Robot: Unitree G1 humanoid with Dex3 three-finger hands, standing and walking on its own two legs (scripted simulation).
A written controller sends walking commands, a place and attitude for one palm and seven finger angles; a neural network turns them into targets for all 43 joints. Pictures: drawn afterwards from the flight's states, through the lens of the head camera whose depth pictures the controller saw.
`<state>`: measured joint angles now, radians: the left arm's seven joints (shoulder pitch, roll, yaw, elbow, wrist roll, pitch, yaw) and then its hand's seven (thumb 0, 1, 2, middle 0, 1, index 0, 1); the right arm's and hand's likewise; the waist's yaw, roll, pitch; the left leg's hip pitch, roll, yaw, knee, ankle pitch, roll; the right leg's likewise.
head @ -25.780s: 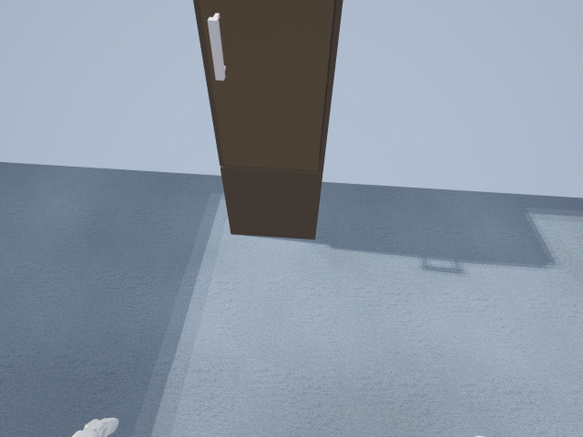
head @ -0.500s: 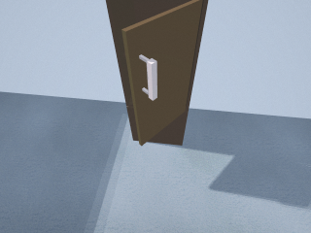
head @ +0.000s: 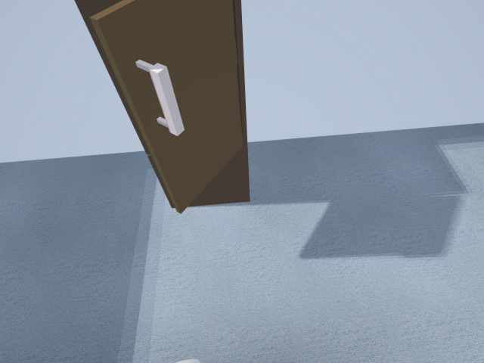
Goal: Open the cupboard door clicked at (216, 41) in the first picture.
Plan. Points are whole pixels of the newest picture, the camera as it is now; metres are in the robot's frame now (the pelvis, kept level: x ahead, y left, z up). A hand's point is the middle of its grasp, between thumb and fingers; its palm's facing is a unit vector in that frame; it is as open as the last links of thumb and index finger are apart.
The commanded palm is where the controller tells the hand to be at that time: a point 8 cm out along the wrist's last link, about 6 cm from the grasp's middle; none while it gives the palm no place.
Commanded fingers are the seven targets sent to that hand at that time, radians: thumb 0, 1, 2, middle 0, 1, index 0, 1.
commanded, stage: walk to a spot facing it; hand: left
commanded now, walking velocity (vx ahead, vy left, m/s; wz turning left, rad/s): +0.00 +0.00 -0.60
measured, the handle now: (160, 99) +0.56 +0.21 +0.10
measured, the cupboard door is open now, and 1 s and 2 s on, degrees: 51 51 51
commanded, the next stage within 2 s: none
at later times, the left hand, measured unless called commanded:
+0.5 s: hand out of the picture +0.11 +0.21 -0.16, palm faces -0.19 -0.96 -0.23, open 7.4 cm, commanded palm none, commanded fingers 0.00 0.90 0.90 -0.20 -0.30 -0.20 -0.30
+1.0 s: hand (193, 326) +0.20 +0.13 -0.16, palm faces -0.55 -0.81 -0.20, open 7.4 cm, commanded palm none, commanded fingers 0.00 0.90 0.90 -0.20 -0.30 -0.20 -0.30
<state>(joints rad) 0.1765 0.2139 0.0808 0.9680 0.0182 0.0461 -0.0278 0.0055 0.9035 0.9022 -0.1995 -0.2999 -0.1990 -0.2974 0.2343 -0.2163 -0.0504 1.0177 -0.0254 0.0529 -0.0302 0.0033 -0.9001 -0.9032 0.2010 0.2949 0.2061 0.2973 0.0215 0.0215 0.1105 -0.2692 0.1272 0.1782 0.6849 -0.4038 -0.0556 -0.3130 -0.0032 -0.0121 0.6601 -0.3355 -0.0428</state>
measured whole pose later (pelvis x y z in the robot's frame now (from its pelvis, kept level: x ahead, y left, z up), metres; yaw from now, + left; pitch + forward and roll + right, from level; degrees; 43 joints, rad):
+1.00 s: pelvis +0.01 +0.01 +0.01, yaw -36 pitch +1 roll -1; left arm 0.15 0.26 0.08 0.91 0.01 0.08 -0.02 0.01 0.90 0.90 -0.20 -0.30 -0.20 -0.30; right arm 0.21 -0.23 -0.04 0.89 -0.03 0.01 -0.03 0.00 -0.90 -0.90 0.20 0.29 0.20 0.30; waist -0.01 -0.04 0.10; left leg -0.32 0.07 0.07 0.62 -0.31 -0.01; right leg -0.46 0.05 0.07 0.91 -0.49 0.02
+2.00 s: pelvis +0.16 -0.28 +0.00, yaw -66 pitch +1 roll +0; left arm 0.08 0.20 0.07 0.93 0.01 -0.04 -0.03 0.00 0.91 0.90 -0.20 -0.30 -0.20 -0.30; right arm 0.37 -0.21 -0.04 1.07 -0.02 0.01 0.01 0.01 -0.90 -0.90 0.20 0.29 0.20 0.30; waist -0.05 0.03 0.10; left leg -0.34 0.15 0.09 1.09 -0.47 -0.04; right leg -0.36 -0.02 -0.10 0.62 -0.28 -0.05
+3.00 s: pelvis +0.30 -0.72 +0.00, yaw -69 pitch +0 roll -1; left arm 0.24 0.18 0.05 1.07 0.00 0.01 0.01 0.00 0.91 0.90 -0.20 -0.30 -0.20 -0.30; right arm 0.20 -0.15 -0.03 1.01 -0.03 -0.03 -0.01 0.00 -0.91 -0.90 0.20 0.29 0.20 0.30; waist -0.01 -0.04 0.04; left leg -0.40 0.04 0.09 0.64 -0.25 0.04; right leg -0.28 -0.04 -0.10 0.92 -0.57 0.03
